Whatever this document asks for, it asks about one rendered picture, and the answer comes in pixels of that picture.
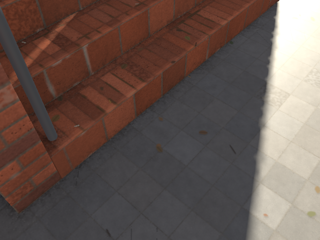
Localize stairs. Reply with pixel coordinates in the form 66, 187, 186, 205
0, 0, 270, 179

